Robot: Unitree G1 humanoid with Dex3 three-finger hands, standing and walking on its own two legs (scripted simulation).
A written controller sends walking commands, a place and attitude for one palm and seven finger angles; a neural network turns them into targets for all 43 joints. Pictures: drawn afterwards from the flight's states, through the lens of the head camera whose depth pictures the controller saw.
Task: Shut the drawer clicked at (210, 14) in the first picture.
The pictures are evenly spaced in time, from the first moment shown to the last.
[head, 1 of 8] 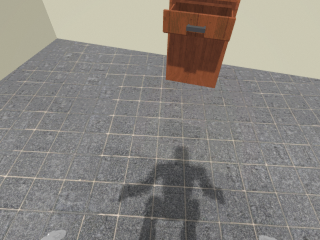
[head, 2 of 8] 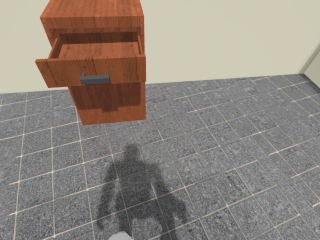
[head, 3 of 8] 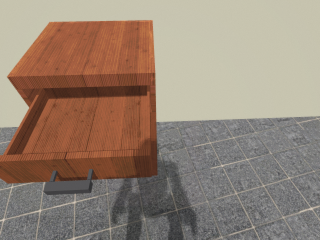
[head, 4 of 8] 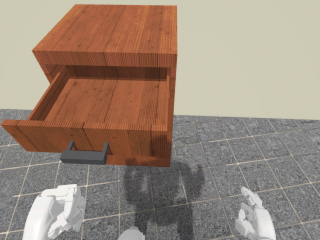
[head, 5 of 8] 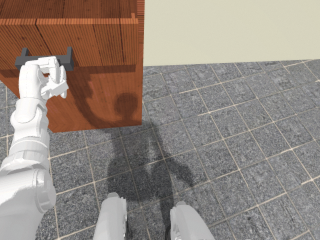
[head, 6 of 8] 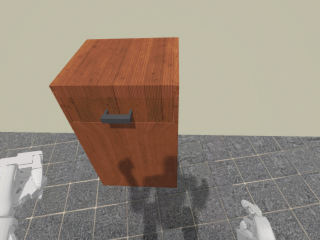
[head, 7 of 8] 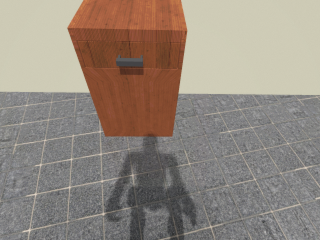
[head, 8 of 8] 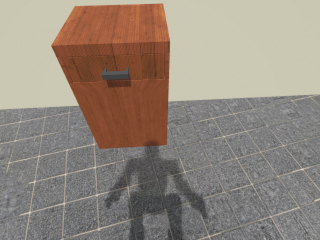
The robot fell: no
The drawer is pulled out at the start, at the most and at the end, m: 0.30 0.30 0.00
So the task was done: yes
